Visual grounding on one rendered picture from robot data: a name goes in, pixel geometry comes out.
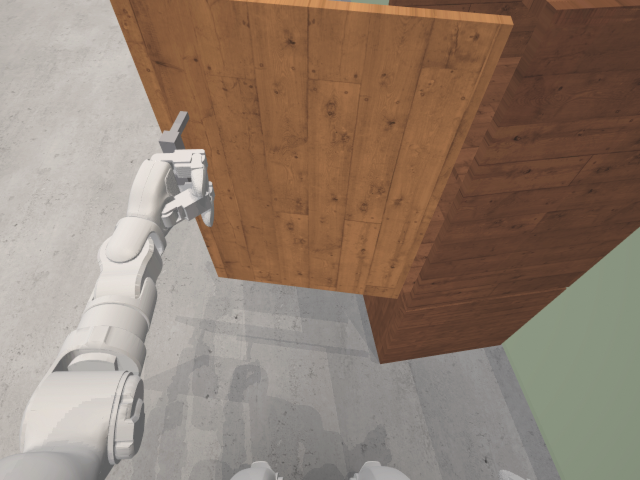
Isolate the robot left forearm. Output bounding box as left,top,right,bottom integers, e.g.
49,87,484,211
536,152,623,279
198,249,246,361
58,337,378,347
19,217,167,453

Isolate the left robot shin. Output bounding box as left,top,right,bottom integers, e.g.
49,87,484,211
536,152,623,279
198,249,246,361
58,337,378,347
251,461,273,471

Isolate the right robot shin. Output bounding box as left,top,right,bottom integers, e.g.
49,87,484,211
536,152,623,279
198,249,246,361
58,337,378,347
358,461,381,474

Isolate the robot shin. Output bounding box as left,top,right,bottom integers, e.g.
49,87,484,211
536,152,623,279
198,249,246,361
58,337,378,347
251,461,273,471
358,461,381,474

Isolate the handle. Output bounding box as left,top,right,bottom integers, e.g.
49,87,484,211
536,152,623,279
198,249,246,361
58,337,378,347
159,111,192,185

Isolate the robot left hand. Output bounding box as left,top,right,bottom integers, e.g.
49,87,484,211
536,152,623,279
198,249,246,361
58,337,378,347
126,149,215,237

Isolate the left robot upper arm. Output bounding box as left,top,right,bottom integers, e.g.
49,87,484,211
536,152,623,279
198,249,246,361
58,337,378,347
0,370,145,480

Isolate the cupboard door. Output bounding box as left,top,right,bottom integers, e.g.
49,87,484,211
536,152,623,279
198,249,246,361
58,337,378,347
110,0,514,299

